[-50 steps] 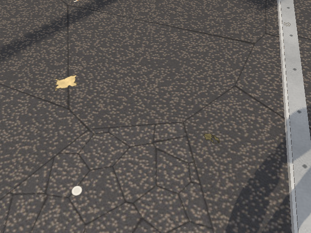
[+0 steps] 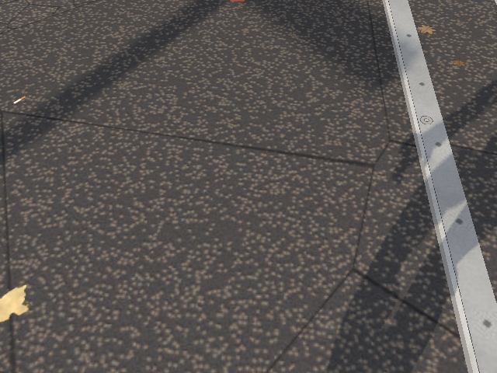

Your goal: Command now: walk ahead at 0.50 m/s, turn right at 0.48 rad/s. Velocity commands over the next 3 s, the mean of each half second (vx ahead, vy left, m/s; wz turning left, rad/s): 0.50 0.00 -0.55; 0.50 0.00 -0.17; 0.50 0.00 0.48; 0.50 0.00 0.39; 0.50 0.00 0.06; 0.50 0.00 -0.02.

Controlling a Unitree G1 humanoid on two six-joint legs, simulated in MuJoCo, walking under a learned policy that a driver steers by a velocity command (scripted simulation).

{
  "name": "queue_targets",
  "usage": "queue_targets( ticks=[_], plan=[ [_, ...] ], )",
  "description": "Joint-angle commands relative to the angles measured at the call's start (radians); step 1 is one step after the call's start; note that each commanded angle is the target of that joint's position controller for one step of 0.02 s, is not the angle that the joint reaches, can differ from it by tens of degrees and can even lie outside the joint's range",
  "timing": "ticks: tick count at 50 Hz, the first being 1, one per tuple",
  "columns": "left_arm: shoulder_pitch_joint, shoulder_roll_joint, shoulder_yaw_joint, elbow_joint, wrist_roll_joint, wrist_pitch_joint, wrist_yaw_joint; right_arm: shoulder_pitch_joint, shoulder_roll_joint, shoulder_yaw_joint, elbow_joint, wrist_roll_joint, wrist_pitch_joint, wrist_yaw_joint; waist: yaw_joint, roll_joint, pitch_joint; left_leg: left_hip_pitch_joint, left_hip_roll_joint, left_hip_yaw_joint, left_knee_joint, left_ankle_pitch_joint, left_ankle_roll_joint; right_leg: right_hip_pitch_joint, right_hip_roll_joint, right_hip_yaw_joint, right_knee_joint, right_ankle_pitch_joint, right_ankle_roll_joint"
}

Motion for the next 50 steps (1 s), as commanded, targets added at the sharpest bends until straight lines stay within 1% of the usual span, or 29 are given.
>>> queue_targets(
  ticks=[1, 2, 3, 5, 7, 10, 13, 18, 20, 21, 22, 23, 24, 25, 26, 27, 28, 30, 32, 36, 39, 41, 43, 45, 46, 47, 48, 49, 50],
  plan=[
    [0.149, 0.135, 0.038, 0.007, -0.016, 0.008, 0.010, -0.063, -0.121, -0.026, -0.128, -0.003, -0.034, 0.008, 0.030, 0.026, -0.058, -0.447, 0.073, -0.112, 0.146, 0.090, 0.001, 0.354, -0.340, 0.501, -0.332, 0.154, -0.186],
    [0.135, 0.109, 0.029, 0.008, -0.022, 0.002, 0.017, -0.060, -0.116, -0.026, -0.136, -0.021, -0.017, 0.008, -0.002, 0.019, -0.035, -0.393, 0.091, -0.114, 0.082, 0.096, -0.018, 0.272, -0.292, 0.438, -0.343, 0.230, -0.157],
    [0.134, 0.103, 0.024, 0.006, -0.024, -0.006, 0.021, -0.044, -0.100, -0.023, -0.137, -0.033, 0.003, 0.011, -0.019, 0.001, -0.046, -0.349, 0.097, -0.112, 0.041, 0.102, -0.034, 0.234, -0.261, 0.393, -0.353, 0.261, -0.144],
    [0.173, 0.135, 0.029, 0.010, -0.028, -0.022, 0.022, -0.061, -0.092, -0.023, -0.156, -0.040, 0.031, 0.018, -0.025, -0.018, -0.052, -0.348, 0.094, -0.090, -0.021, 0.117, -0.062, 0.211, -0.231, 0.359, -0.359, 0.342, -0.147],
    [0.211, 0.163, 0.035, 0.009, -0.029, -0.024, 0.023, -0.139, -0.097, -0.023, -0.193, -0.039, 0.042, 0.022, -0.009, -0.035, -0.037, -0.389, 0.096, -0.074, -0.105, 0.185, -0.087, 0.203, -0.209, 0.348, -0.375, 0.339, -0.134],
    [0.285, 0.162, 0.035, 0.008, -0.029, -0.016, 0.021, -0.280, -0.109, -0.023, -0.251, -0.033, 0.048, 0.026, 0.042, -0.058, -0.020, -0.468, 0.088, -0.067, -0.238, 0.297, -0.104, 0.259, -0.195, 0.369, -0.376, 0.348, -0.095],
    [0.343, 0.170, 0.036, 0.003, -0.025, -0.011, 0.024, -0.373, -0.111, -0.017, -0.293, -0.030, 0.047, 0.031, 0.081, -0.070, -0.030, -0.504, 0.066, -0.074, -0.337, 0.366, -0.101, 0.345, -0.193, 0.391, -0.347, 0.385, -0.074],
    [0.393, 0.187, 0.038, -0.013, -0.010, -0.006, 0.037, -0.502, -0.122, -0.001, -0.366, -0.019, 0.031, 0.037, 0.115, -0.085, -0.019, -0.492, 0.016, -0.079, -0.498, 0.354, -0.076, 0.455, -0.218, 0.449, -0.276, 0.477, -0.081],
    [0.358, 0.206, 0.043, -0.030, -0.007, -0.008, 0.045, -0.460, -0.144, -0.003, -0.371, -0.015, 0.021, 0.035, 0.079, -0.096, -0.026, -0.378, 0.000, -0.094, -0.579, 0.325, -0.053, 0.444, -0.228, 0.470, -0.235, 0.521, -0.054],
    [0.315, 0.217, 0.045, -0.044, -0.007, -0.009, 0.045, -0.386, -0.161, -0.009, -0.354, -0.012, 0.016, 0.029, 0.037, -0.102, -0.046, -0.248, -0.021, -0.090, -0.622, 0.288, -0.035, 0.399, -0.216, 0.461, -0.188, 0.598, -0.028],
    [0.290, 0.227, 0.047, -0.054, -0.007, -0.014, 0.039, -0.273, -0.189, -0.021, -0.320, -0.010, 0.010, 0.019, -0.008, -0.093, -0.102, -0.085, -0.052, -0.076, -0.643, 0.263, -0.017, 0.365, -0.189, 0.452, -0.082, 0.694, -0.005],
    [0.267, 0.226, 0.047, -0.062, -0.017, -0.022, 0.027, -0.130, -0.219, -0.033, -0.288, -0.015, -0.003, 0.005, -0.084, -0.045, -0.184, 0.129, -0.010, -0.102, -0.697, 0.302, 0.012, 0.289, -0.130, 0.409, 0.108, 0.652, 0.020],
    [0.280, 0.151, 0.026, -0.099, -0.029, -0.031, 0.018, 0.030, -0.295, -0.050, -0.284, -0.040, -0.007, -0.015, -0.129, 0.062, -0.342, 0.371, 0.229, -0.331, -0.706, 0.122, 0.057, 0.151, -0.068, 0.340, 0.383, 0.328, 0.036],
    [0.428, 0.075, 0.012, -0.119, -0.059, -0.023, 0.023, -0.005, -0.369, -0.065, -0.295, -0.055, 0.007, -0.014, -0.027, 0.298, -0.427, 0.548, 0.472, -0.791, -0.813, 0.132, 0.181, -0.143, 0.080, 0.231, 0.636, -0.405, 0.064],
    [0.405, 0.167, 0.020, -0.090, -0.015, -0.005, 0.033, -0.064, -0.283, -0.059, -0.304, -0.034, 0.022, -0.007, -0.008, 0.152, -0.329, 0.428, 0.441, -0.839, -0.838, -0.033, 0.189, -0.235, -0.026, 0.220, 0.728, -0.329, 0.053],
    [0.317, 0.175, 0.024, -0.093, -0.003, 0.002, 0.023, -0.132, -0.187, -0.035, -0.316, -0.024, 0.023, -0.004, -0.007, 0.040, -0.175, 0.269, 0.381, -0.653, -0.867, -0.029, 0.160, -0.233, -0.066, 0.206, 0.705, -0.223, 0.059],
    [0.270, 0.156, 0.021, -0.103, -0.002, 0.005, 0.014, -0.160, -0.149, -0.024, -0.310, -0.025, 0.020, 0.000, 0.002, 0.006, -0.102, 0.168, 0.324, -0.503, -0.895, 0.081, 0.134, -0.213, -0.097, 0.194, 0.659, -0.169, 0.067],
    [0.256, 0.139, 0.019, -0.112, 0.012, 0.027, -0.007, -0.135, -0.144, -0.019, -0.283, -0.022, 0.009, -0.002, 0.022, 0.084, -0.060, 0.075, 0.256, -0.319, -0.933, 0.248, 0.098, -0.169, -0.130, 0.175, 0.611, -0.143, 0.082],
    [0.235, 0.124, 0.016, -0.130, 0.011, 0.044, -0.019, -0.097, -0.151, -0.023, -0.263, -0.009, -0.013, 0.007, 0.030, 0.095, -0.069, 0.072, 0.252, -0.240, -0.949, 0.385, 0.101, -0.178, -0.136, 0.161, 0.601, -0.119, 0.087],
    [0.128, 0.092, -0.001, -0.168, 0.017, 0.038, -0.030, -0.025, -0.157, -0.023, -0.214, -0.009, -0.030, 0.022, 0.022, 0.082, -0.045, 0.086, 0.231, -0.167, -0.995, 0.455, 0.140, -0.256, -0.123, 0.187, 0.462, -0.020, 0.102],
    [-0.003, 0.076, -0.024, -0.207, 0.024, 0.027, -0.038, -0.015, -0.157, -0.022, -0.192, 0.008, -0.019, 0.030, 0.015, 0.081, -0.023, 0.064, 0.169, -0.107, -1.001, 0.498, 0.132, -0.203, -0.152, 0.075, 0.223, 0.091, 0.123],
    [-0.083, 0.063, -0.038, -0.226, 0.016, 0.019, -0.039, 0.029, -0.183, -0.029, -0.174, 0.005, -0.014, 0.031, -0.016, 0.082, -0.017, 0.055, 0.167, -0.107, -0.984, 0.544, 0.129, -0.130, -0.138, 0.040, 0.111, 0.108, 0.134],
    [-0.116, 0.080, -0.039, -0.239, 0.007, 0.011, -0.031, 0.069, -0.212, -0.037, -0.157, 0.000, -0.007, 0.030, -0.027, 0.085, -0.019, 0.099, 0.194, -0.141, -0.949, 0.588, 0.128, -0.097, -0.126, 0.036, 0.051, 0.085, 0.132],
    [-0.108, 0.103, -0.034, -0.243, 0.006, -0.001, -0.018, 0.078, -0.227, -0.042, -0.148, -0.003, 0.002, 0.027, -0.016, 0.091, -0.028, 0.143, 0.216, -0.179, -0.895, 0.621, 0.121, -0.051, -0.113, 0.042, -0.003, 0.026, 0.116],
    [-0.060, 0.114, -0.029, -0.231, 0.009, -0.008, -0.010, 0.074, -0.231, -0.043, -0.144, -0.002, 0.006, 0.025, 0.010, 0.091, -0.046, 0.149, 0.213, -0.188, -0.839, 0.653, 0.112, 0.022, -0.097, 0.042, -0.049, 0.002, 0.107],
    [0.047, 0.130, -0.020, -0.195, 0.019, -0.021, 0.000, 0.069, -0.222, -0.040, -0.141, 0.005, 0.010, 0.024, 0.062, 0.055, -0.097, 0.122, 0.174, -0.157, -0.706, 0.698, 0.093, 0.179, -0.084, 0.042, -0.133, 0.032, 0.088],
    [0.193, 0.184, -0.002, -0.156, 0.040, -0.034, 0.015, 0.068, -0.187, -0.030, -0.153, 0.014, 0.008, 0.024, 0.118, -0.009, -0.203, 0.009, 0.115, -0.116, -0.503, 0.580, 0.070, 0.408, -0.180, 0.139, -0.150, 0.006, 0.056],
    [0.308, 0.286, 0.021, -0.158, 0.061, -0.037, 0.031, 0.080, -0.088, -0.005, -0.213, 0.034, 0.005, 0.026, 0.146, -0.196, -0.341, -0.268, 0.003, -0.034, -0.192, 0.149, 0.028, 0.673, -0.477, 0.483, -0.208, -0.122, -0.007],
    [0.308, 0.310, 0.034, -0.148, 0.028, -0.019, 0.032, 0.111, -0.140, -0.024, -0.215, 0.023, 0.018, 0.017, 0.121, -0.253, -0.358, -0.410, -0.052, -0.072, -0.023, -0.131, 0.037, 0.638, -0.563, 0.710, -0.293, -0.144, -0.070]
  ],
)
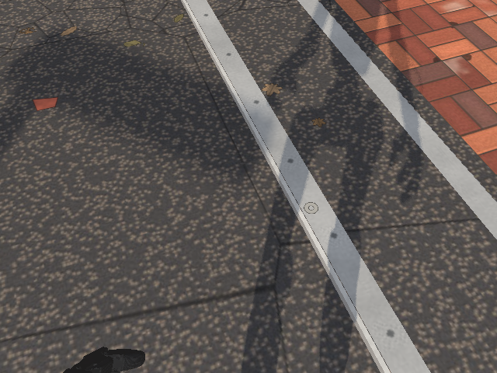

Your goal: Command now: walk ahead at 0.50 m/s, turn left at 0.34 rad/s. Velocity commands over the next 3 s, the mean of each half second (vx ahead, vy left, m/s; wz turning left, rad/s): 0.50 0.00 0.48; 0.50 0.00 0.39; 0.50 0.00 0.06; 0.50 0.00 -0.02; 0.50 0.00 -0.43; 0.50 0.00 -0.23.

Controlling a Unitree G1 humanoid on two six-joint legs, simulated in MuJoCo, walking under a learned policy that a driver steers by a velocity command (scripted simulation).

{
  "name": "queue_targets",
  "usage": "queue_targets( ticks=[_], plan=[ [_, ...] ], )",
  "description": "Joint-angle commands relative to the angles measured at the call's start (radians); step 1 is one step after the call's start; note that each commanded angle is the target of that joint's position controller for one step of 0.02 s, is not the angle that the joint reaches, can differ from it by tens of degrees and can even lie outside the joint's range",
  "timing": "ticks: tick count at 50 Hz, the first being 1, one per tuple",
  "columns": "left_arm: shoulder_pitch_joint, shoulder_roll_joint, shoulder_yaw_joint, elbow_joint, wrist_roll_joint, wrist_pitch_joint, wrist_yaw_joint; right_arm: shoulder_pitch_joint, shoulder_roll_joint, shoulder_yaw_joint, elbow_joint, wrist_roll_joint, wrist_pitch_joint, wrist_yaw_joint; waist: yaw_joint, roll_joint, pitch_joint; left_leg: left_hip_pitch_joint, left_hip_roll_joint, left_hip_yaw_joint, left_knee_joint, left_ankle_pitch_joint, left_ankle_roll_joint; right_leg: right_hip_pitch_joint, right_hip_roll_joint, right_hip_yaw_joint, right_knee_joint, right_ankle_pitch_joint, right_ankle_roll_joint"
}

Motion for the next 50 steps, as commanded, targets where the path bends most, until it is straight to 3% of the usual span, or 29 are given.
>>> queue_targets(
  ticks=[1, 2, 3, 5, 8, 12, 15, 18, 21, 22, 23, 24, 25, 26, 27, 28, 29, 30, 32, 35, 40, 46, 48, 50],
  plan=[
    [0.326, 0.222, 0.076, 0.029, -0.017, 0.011, 0.024, -0.023, -0.134, -0.036, -0.105, -0.006, 0.003, -0.013, 0.159, -0.119, -0.189, -0.528, 0.018, -0.076, 0.511, -0.046, 0.059, 0.560, -0.406, 0.549, -0.274, -0.241, -0.148],
    [0.263, 0.155, 0.059, 0.025, -0.027, 0.005, 0.020, -0.056, -0.107, -0.032, -0.103, -0.008, 0.006, -0.004, 0.134, -0.091, -0.085, -0.527, 0.050, -0.074, 0.491, 0.026, 0.054, 0.445, -0.350, 0.421, -0.312, -0.202, -0.129],
    [0.226, 0.119, 0.050, 0.025, -0.028, -0.001, 0.020, -0.067, -0.092, -0.033, -0.099, -0.010, 0.014, 0.002, 0.110, -0.095, -0.041, -0.498, 0.070, -0.067, 0.459, 0.072, 0.045, 0.372, -0.304, 0.324, -0.350, -0.145, -0.100],
    [0.221, 0.102, 0.047, 0.041, -0.032, -0.016, 0.026, -0.067, -0.082, -0.038, -0.096, -0.033, 0.037, 0.015, 0.078, -0.112, -0.011, -0.465, 0.084, -0.057, 0.454, 0.128, 0.023, 0.305, -0.260, 0.202, -0.381, -0.015, -0.084],
    [0.259, 0.119, 0.057, 0.067, -0.041, -0.038, 0.027, -0.139, -0.064, -0.039, -0.128, -0.035, 0.052, 0.031, 0.067, -0.079, -0.004, -0.529, 0.094, -0.050, 0.453, 0.215, 0.005, 0.323, -0.261, 0.102, -0.405, 0.128, -0.100],
    [0.305, 0.119, 0.061, 0.099, -0.038, -0.037, 0.027, -0.272, -0.056, -0.033, -0.179, -0.037, 0.057, 0.047, 0.084, -0.073, 0.029, -0.600, 0.100, -0.033, 0.324, 0.340, -0.011, 0.351, -0.247, -0.017, -0.411, 0.199, -0.106],
    [0.318, 0.142, 0.067, 0.112, -0.037, -0.036, 0.028, -0.379, -0.045, -0.020, -0.219, -0.038, 0.053, 0.061, 0.105, -0.077, 0.052, -0.535, 0.089, 0.016, 0.138, 0.431, 0.002, 0.347, -0.240, -0.095, -0.407, 0.219, -0.091],
    [0.361, 0.173, 0.076, 0.135, -0.037, -0.026, 0.033, -0.451, -0.057, -0.017, -0.254, -0.043, 0.053, 0.068, 0.125, -0.069, 0.069, -0.497, 0.069, 0.073, 0.027, 0.380, 0.039, 0.420, -0.265, -0.138, -0.375, 0.296, -0.076],
    [0.373, 0.210, 0.084, 0.149, -0.034, -0.007, 0.039, -0.433, -0.079, -0.026, -0.264, -0.049, 0.055, 0.060, 0.106, -0.086, 0.033, -0.405, -0.004, 0.131, -0.027, 0.238, 0.095, 0.508, -0.274, -0.188, -0.219, 0.660, -0.055],
    [0.372, 0.228, 0.088, 0.151, -0.033, 0.003, 0.040, -0.374, -0.094, -0.034, -0.252, -0.050, 0.053, 0.052, 0.077, -0.094, -0.011, -0.332, -0.044, 0.145, -0.038, 0.179, 0.118, 0.524, -0.273, -0.201, -0.099, 0.797, -0.051],
    [0.367, 0.241, 0.091, 0.149, -0.035, 0.014, 0.039, -0.261, -0.112, -0.047, -0.221, -0.052, 0.045, 0.042, 0.026, -0.082, -0.081, -0.198, -0.088, 0.146, -0.084, 0.164, 0.145, 0.501, -0.264, -0.213, 0.083, 0.818, -0.044],
    [0.358, 0.233, 0.087, 0.134, -0.034, 0.019, 0.037, -0.090, -0.157, -0.069, -0.165, -0.061, 0.036, 0.026, -0.050, -0.020, -0.181, 0.051, -0.077, 0.078, -0.149, 0.183, 0.181, 0.357, -0.238, -0.226, 0.344, 0.636, -0.012],
    [0.395, 0.117, 0.060, 0.070, -0.046, 0.015, 0.025, -0.047, -0.286, -0.102, -0.164, -0.065, 0.034, 0.011, -0.018, 0.186, -0.279, 0.357, 0.220, -0.364, -0.193, 0.082, 0.281, -0.030, -0.129, -0.220, 0.691, -0.034, 0.042],
    [0.330, 0.150, 0.067, 0.017, -0.038, 0.005, 0.015, -0.050, -0.338, -0.113, -0.194, -0.027, 0.043, 0.008, -0.022, 0.195, -0.361, 0.449, 0.357, -0.815, -0.366, 0.167, 0.379, -0.255, 0.030, -0.014, 0.889, -0.427, 0.074],
    [0.219, 0.168, 0.069, -0.006, -0.036, -0.001, 0.012, -0.071, -0.311, -0.108, -0.176, -0.018, 0.050, 0.002, -0.029, 0.070, -0.229, 0.385, 0.322, -0.650, -0.383, 0.233, 0.343, -0.355, -0.036, 0.078, 0.893, -0.323, 0.062],
    [0.220, 0.149, 0.059, -0.003, -0.044, -0.012, 0.011, -0.115, -0.254, -0.093, -0.169, -0.012, 0.048, -0.006, 0.010, 0.037, -0.112, 0.238, 0.292, -0.514, -0.381, 0.339, 0.311, -0.335, -0.077, 0.071, 0.813, -0.227, 0.055],
    [0.241, 0.144, 0.059, 0.015, -0.039, -0.012, 0.014, -0.162, -0.207, -0.079, -0.172, -0.013, 0.042, -0.009, 0.058, 0.000, -0.057, 0.121, 0.228, -0.417, -0.391, 0.436, 0.262, -0.266, -0.108, 0.075, 0.717, -0.192, 0.052],
    [0.264, 0.145, 0.059, 0.019, -0.021, 0.003, 0.015, -0.198, -0.179, -0.068, -0.176, -0.005, 0.036, -0.011, 0.096, 0.011, -0.039, 0.036, 0.180, -0.350, -0.404, 0.511, 0.240, -0.199, -0.119, 0.079, 0.666, -0.186, 0.061],
    [0.294, 0.138, 0.059, 0.027, -0.005, 0.037, 0.008, -0.205, -0.163, -0.060, -0.183, -0.002, 0.017, -0.006, 0.119, 0.029, -0.066, -0.023, 0.141, -0.297, -0.419, 0.603, 0.239, -0.132, -0.115, 0.070, 0.623, -0.179, 0.079],
    [0.239, 0.117, 0.054, 0.010, -0.010, 0.055, 0.000, -0.151, -0.183, -0.064, -0.166, -0.004, 0.002, -0.003, 0.107, 0.034, -0.044, -0.035, 0.116, -0.264, -0.462, 0.571, 0.231, -0.181, -0.111, 0.051, 0.520, -0.089, 0.096],
    [0.066, 0.113, 0.050, -0.032, -0.014, 0.051, -0.008, -0.045, -0.166, -0.054, -0.128, -0.002, -0.007, -0.006, 0.039, 0.063, 0.003, 0.076, 0.116, -0.253, -0.488, 0.581, 0.181, -0.279, -0.105, 0.046, 0.289, 0.099, 0.091],
    [-0.083, 0.112, 0.040, -0.082, -0.026, 0.033, -0.021, 0.026, -0.177, -0.046, -0.095, -0.018, -0.011, -0.021, -0.009, 0.069, 0.043, 0.198, 0.153, -0.251, -0.450, 0.678, 0.172, -0.266, -0.053, 0.018, 0.092, 0.127, 0.047],
    [-0.067, 0.123, 0.043, -0.085, -0.028, 0.027, -0.021, 0.013, -0.189, -0.047, -0.087, -0.022, -0.011, -0.028, 0.013, 0.078, 0.053, 0.211, 0.176, -0.253, -0.427, 0.752, 0.159, -0.200, -0.033, 0.018, 0.039, 0.078, 0.017],
    [0.055, 0.146, 0.055, -0.048, -0.031, 0.020, -0.010, -0.028, -0.206, -0.048, -0.087, -0.024, -0.014, -0.032, 0.074, 0.088, 0.011, 0.196, 0.168, -0.227, -0.323, 0.990, 0.127, -0.010, 0.022, 0.000, -0.006, -0.003, -0.018]
  ],
)
Over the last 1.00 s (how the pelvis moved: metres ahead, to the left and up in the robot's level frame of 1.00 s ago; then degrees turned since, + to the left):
0.51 -0.09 0.01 -19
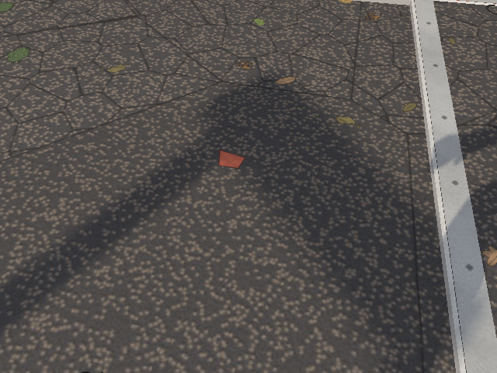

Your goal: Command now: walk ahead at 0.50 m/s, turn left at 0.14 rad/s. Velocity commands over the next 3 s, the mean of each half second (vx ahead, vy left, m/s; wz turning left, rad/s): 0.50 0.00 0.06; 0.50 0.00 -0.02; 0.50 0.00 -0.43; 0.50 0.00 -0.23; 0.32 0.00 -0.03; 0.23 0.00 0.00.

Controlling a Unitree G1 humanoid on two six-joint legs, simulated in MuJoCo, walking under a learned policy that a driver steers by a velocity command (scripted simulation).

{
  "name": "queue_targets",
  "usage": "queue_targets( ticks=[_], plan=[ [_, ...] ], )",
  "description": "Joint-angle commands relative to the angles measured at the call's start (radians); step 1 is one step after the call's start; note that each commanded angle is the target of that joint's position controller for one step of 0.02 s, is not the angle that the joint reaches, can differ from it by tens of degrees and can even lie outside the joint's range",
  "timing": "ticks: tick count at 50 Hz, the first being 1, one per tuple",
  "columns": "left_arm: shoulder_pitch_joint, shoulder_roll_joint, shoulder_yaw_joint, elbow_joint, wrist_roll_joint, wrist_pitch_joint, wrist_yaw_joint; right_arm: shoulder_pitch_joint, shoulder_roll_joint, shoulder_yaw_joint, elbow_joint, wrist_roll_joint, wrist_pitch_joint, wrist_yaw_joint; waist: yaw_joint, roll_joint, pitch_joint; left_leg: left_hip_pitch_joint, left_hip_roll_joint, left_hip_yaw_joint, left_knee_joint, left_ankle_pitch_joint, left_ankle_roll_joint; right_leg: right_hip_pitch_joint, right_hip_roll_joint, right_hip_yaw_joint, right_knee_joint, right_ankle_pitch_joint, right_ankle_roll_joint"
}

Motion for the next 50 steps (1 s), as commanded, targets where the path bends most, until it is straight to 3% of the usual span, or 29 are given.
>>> queue_targets(
  ticks=[1, 2, 3, 4, 5, 6, 7, 8, 11, 13, 16, 19, 23, 26, 27, 28, 29, 30, 31, 32, 33, 34, 35, 36, 38, 40, 44, 50],
  plan=[
    [0.143, 0.131, 0.044, -0.013, -0.005, -0.029, 0.022, -0.021, -0.178, -0.037, -0.033, -0.006, -0.012, -0.007, 0.124, 0.088, -0.056, -0.054, 0.260, -0.054, 0.267, 1.008, 0.046, 0.273, 0.078, -0.031, -0.087, -0.078, -0.058],
    [0.296, 0.164, 0.057, 0.025, 0.007, -0.039, 0.036, -0.025, -0.162, -0.030, -0.037, -0.003, -0.015, -0.004, 0.193, 0.051, -0.153, -0.164, 0.217, -0.019, 0.479, 0.883, 0.029, 0.501, 0.009, 0.035, -0.112, -0.070, -0.092],
    [0.421, 0.262, 0.078, 0.030, 0.032, -0.043, 0.049, 0.028, -0.080, -0.009, -0.073, 0.024, -0.019, 0.002, 0.202, -0.110, -0.298, -0.413, 0.107, 0.044, 0.821, 0.489, -0.009, 0.764, -0.256, 0.408, -0.148, -0.223, -0.175],
    [0.402, 0.279, 0.087, 0.052, 0.010, -0.030, 0.037, 0.093, -0.091, -0.014, -0.063, 0.026, -0.018, 0.002, 0.149, -0.263, -0.335, -0.621, -0.029, 0.047, 1.039, -0.147, -0.020, 0.817, -0.391, 0.795, -0.289, -0.180, -0.264],
    [0.300, 0.205, 0.072, 0.035, -0.014, -0.022, 0.028, 0.034, -0.130, -0.020, -0.055, -0.004, -0.010, -0.002, 0.115, -0.091, -0.176, -0.695, 0.049, -0.006, 1.093, -0.089, -0.011, 0.684, -0.353, 0.694, -0.300, -0.251, -0.252],
    [0.232, 0.142, 0.056, 0.026, -0.019, -0.025, 0.023, -0.041, -0.118, -0.014, -0.064, -0.009, -0.011, 0.007, 0.108, -0.005, -0.077, -0.696, 0.091, 0.003, 1.051, -0.019, -0.013, 0.557, -0.309, 0.541, -0.319, -0.230, -0.235],
    [0.200, 0.109, 0.046, 0.032, -0.012, -0.029, 0.024, -0.074, -0.099, -0.010, -0.071, -0.007, -0.009, 0.014, 0.085, 0.007, -0.024, -0.677, 0.130, 0.021, 0.983, 0.018, -0.014, 0.471, -0.254, 0.435, -0.355, -0.175, -0.201],
    [0.202, 0.097, 0.039, 0.049, -0.013, -0.036, 0.027, -0.086, -0.095, -0.008, -0.078, -0.018, 0.001, 0.020, 0.068, -0.026, -0.003, -0.653, 0.155, 0.033, 0.931, 0.033, -0.023, 0.422, -0.214, 0.361, -0.375, -0.099, -0.178],
    [0.248, 0.109, 0.040, 0.089, -0.021, -0.060, 0.023, -0.068, -0.072, 0.000, -0.061, -0.026, 0.023, 0.035, 0.049, -0.047, -0.018, -0.624, 0.172, 0.075, 0.882, 0.075, -0.049, 0.396, -0.175, 0.255, -0.413, 0.074, -0.180],
    [0.274, 0.123, 0.044, 0.110, -0.027, -0.065, 0.021, -0.140, -0.066, 0.004, -0.080, -0.026, 0.027, 0.039, 0.056, -0.040, 0.007, -0.695, 0.198, 0.099, 0.824, 0.133, -0.068, 0.410, -0.166, 0.213, -0.451, 0.085, -0.188],
    [0.318, 0.114, 0.041, 0.140, -0.029, -0.062, 0.021, -0.276, -0.055, 0.013, -0.120, -0.022, 0.027, 0.042, 0.084, -0.033, 0.039, -0.765, 0.220, 0.133, 0.676, 0.236, -0.092, 0.445, -0.135, 0.154, -0.474, 0.132, -0.179],
    [0.359, 0.120, 0.041, 0.166, -0.029, -0.062, 0.020, -0.379, -0.032, 0.026, -0.147, -0.016, 0.022, 0.045, 0.112, -0.038, 0.042, -0.731, 0.206, 0.165, 0.510, 0.326, -0.097, 0.470, -0.119, 0.107, -0.461, 0.208, -0.159],
    [0.411, 0.130, 0.040, 0.200, -0.021, -0.058, 0.028, -0.472, -0.040, 0.029, -0.173, -0.012, 0.016, 0.041, 0.137, -0.041, 0.050, -0.703, 0.178, 0.182, 0.385, 0.334, -0.073, 0.563, -0.156, 0.105, -0.419, 0.294, -0.153],
    [0.395, 0.145, 0.043, 0.214, -0.014, -0.051, 0.038, -0.455, -0.059, 0.021, -0.173, -0.014, 0.009, 0.034, 0.109, -0.047, 0.045, -0.640, 0.150, 0.184, 0.324, 0.237, -0.031, 0.632, -0.190, 0.107, -0.342, 0.445, -0.140],
    [0.380, 0.153, 0.045, 0.216, -0.012, -0.049, 0.041, -0.396, -0.069, 0.014, -0.154, -0.016, 0.005, 0.028, 0.079, -0.052, 0.016, -0.555, 0.123, 0.193, 0.299, 0.197, -0.013, 0.639, -0.186, 0.095, -0.268, 0.570, -0.127],
    [0.365, 0.156, 0.044, 0.218, -0.015, -0.045, 0.042, -0.275, -0.081, 0.005, -0.112, -0.021, -0.003, 0.021, 0.023, -0.036, -0.047, -0.404, 0.091, 0.210, 0.239, 0.209, 0.010, 0.625, -0.160, 0.069, -0.125, 0.653, -0.111],
    [0.363, 0.140, 0.037, 0.213, -0.019, -0.044, 0.042, -0.108, -0.121, -0.012, -0.058, -0.036, -0.014, 0.010, -0.039, -0.002, -0.148, -0.162, 0.136, 0.160, 0.223, 0.223, 0.046, 0.508, -0.117, 0.035, 0.077, 0.548, -0.091],
    [0.390, 0.070, 0.017, 0.167, -0.037, -0.047, 0.038, 0.040, -0.217, -0.037, -0.040, -0.060, -0.018, -0.003, -0.067, 0.149, -0.290, 0.117, 0.412, -0.179, 0.196, 0.120, 0.121, 0.245, -0.029, -0.022, 0.416, 0.141, -0.059],
    [0.475, 0.054, 0.021, 0.177, -0.041, -0.043, 0.036, 0.037, -0.260, -0.051, -0.029, -0.035, -0.006, 0.004, -0.020, 0.289, -0.347, 0.213, 0.563, -0.556, 0.071, 0.135, 0.221, -0.002, 0.121, 0.025, 0.648, -0.484, -0.047],
    [0.378, 0.134, 0.041, 0.178, -0.016, -0.034, 0.041, -0.056, -0.188, -0.039, -0.035, -0.002, 0.002, 0.009, 0.003, 0.121, -0.193, 0.091, 0.498, -0.447, 0.055, 0.052, 0.183, -0.079, 0.044, 0.107, 0.686, -0.409, -0.061],
    [0.319, 0.116, 0.039, 0.160, -0.017, -0.040, 0.032, -0.142, -0.129, -0.023, -0.047, 0.003, -0.001, 0.013, 0.030, 0.092, -0.078, -0.054, 0.456, -0.312, 0.018, 0.088, 0.158, -0.078, 0.007, 0.102, 0.644, -0.318, -0.062],
    [0.298, 0.094, 0.034, 0.160, -0.019, -0.039, 0.027, -0.185, -0.090, -0.012, -0.047, -0.002, -0.007, 0.016, 0.057, 0.077, -0.032, -0.145, 0.404, -0.216, -0.023, 0.150, 0.125, -0.040, -0.025, 0.094, 0.587, -0.264, -0.059],
    [0.303, 0.086, 0.034, 0.167, -0.006, -0.028, 0.023, -0.193, -0.072, -0.007, -0.037, 0.002, -0.013, 0.014, 0.080, 0.094, -0.005, -0.210, 0.365, -0.146, -0.046, 0.218, 0.102, 0.001, -0.043, 0.085, 0.546, -0.241, -0.046],
    [0.324, 0.070, 0.030, 0.178, 0.003, -0.016, 0.016, -0.191, -0.060, -0.003, -0.025, 0.003, -0.020, 0.012, 0.099, 0.106, -0.007, -0.247, 0.340, -0.095, -0.067, 0.258, 0.090, 0.042, -0.051, 0.078, 0.525, -0.223, -0.033],
    [0.307, 0.059, 0.029, 0.175, 0.005, -0.002, 0.006, -0.147, -0.074, -0.007, 0.002, 0.008, -0.036, 0.012, 0.107, 0.093, -0.010, -0.254, 0.328, -0.050, -0.089, 0.348, 0.102, 0.036, -0.055, 0.058, 0.505, -0.189, -0.015],
    [0.233, 0.058, 0.029, 0.153, 0.006, 0.004, 0.001, -0.114, -0.091, -0.012, 0.025, 0.012, -0.041, 0.012, 0.102, 0.085, 0.018, -0.243, 0.319, -0.015, -0.122, 0.356, 0.109, -0.035, -0.073, 0.044, 0.458, -0.124, 0.004],
    [0.072, 0.053, 0.023, 0.101, 0.001, 0.003, 0.000, -0.046, -0.080, -0.008, 0.064, 0.012, -0.036, 0.012, 0.069, 0.078, 0.057, -0.195, 0.292, 0.039, -0.138, 0.421, 0.100, -0.120, -0.083, 0.015, 0.289, 0.002, 0.028],
    [-0.079, 0.037, 0.006, 0.054, -0.010, -0.005, -0.001, 0.029, -0.080, -0.006, 0.114, -0.004, -0.037, 0.000, 0.026, 0.085, 0.083, -0.075, 0.321, 0.145, -0.123, 0.547, 0.077, -0.085, -0.029, -0.021, 0.070, 0.074, -0.017]
  ],
)
Over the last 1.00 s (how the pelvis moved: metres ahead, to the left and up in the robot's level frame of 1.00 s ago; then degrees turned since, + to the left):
0.50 0.14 0.00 29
